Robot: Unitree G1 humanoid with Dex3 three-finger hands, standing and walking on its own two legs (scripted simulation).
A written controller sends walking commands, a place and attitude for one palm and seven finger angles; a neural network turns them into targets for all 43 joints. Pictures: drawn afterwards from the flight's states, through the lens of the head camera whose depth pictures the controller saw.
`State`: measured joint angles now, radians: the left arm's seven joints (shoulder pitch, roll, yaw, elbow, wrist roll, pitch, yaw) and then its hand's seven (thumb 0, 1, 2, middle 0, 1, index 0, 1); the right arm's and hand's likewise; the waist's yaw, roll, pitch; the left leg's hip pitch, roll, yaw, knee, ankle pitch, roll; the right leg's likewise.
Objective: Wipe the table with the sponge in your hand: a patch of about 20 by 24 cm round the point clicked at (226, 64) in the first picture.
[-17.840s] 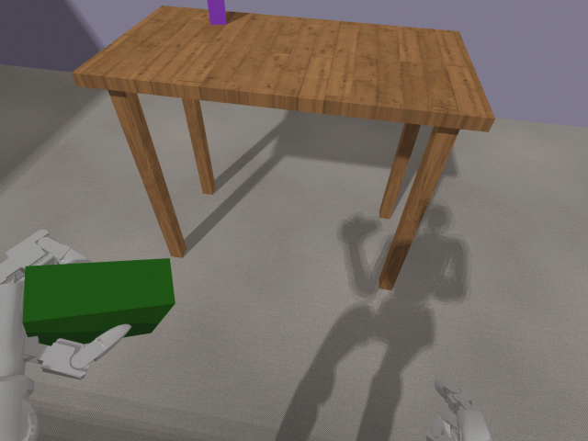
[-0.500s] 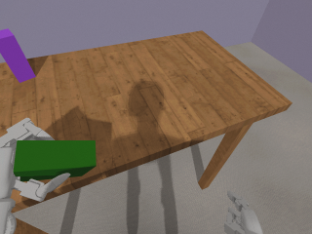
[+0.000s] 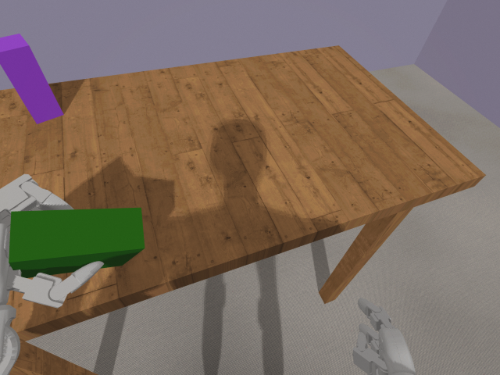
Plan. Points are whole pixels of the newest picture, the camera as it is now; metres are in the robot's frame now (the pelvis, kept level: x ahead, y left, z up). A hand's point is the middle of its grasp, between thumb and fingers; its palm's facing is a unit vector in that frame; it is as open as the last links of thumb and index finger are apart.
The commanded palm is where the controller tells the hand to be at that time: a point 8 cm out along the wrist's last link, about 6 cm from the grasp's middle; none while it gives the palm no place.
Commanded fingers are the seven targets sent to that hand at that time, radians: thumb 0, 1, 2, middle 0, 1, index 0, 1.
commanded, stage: come to a stop and stand still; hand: left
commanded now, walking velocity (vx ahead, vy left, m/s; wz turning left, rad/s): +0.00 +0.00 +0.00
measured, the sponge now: (96, 242) +0.24 +0.22 +0.13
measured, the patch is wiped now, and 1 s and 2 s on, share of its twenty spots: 0.00 0.00 0.00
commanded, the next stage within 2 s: look again from close up in 0.20 s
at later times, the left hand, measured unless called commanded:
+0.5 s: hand (61, 236) +0.23 +0.25 +0.16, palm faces +0.39 -0.84 -0.37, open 9.3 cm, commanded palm +0.17 +0.28 +0.18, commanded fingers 0.00 0.10 1.30 -1.20 -1.60 -1.20 -1.60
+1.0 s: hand (78, 254) +0.21 +0.21 +0.17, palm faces +0.32 -0.72 -0.61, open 9.3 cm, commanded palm +0.17 +0.27 +0.20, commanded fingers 0.00 0.10 1.30 -1.20 -1.60 -1.20 -1.60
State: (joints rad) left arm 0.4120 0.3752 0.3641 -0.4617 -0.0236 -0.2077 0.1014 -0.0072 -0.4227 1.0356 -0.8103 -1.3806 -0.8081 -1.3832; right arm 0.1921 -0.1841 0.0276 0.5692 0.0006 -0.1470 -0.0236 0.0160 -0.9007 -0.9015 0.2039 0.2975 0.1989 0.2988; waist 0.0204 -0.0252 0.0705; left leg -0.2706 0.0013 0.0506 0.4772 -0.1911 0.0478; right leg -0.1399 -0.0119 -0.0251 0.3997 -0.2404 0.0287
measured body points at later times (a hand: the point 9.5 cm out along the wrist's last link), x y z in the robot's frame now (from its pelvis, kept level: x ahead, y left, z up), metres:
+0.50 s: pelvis +0.01 +0.00 +0.00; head +0.04 +0.02 +0.45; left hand +0.20 +0.29 +0.18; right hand +0.19 -0.22 -0.07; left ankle +0.04 +0.08 -0.74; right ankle -0.02 -0.14 -0.74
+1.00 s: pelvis -0.02 -0.04 -0.01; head -0.02 -0.05 +0.44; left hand +0.18 +0.25 +0.20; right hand +0.21 -0.24 -0.08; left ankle +0.04 +0.08 -0.74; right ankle -0.02 -0.14 -0.74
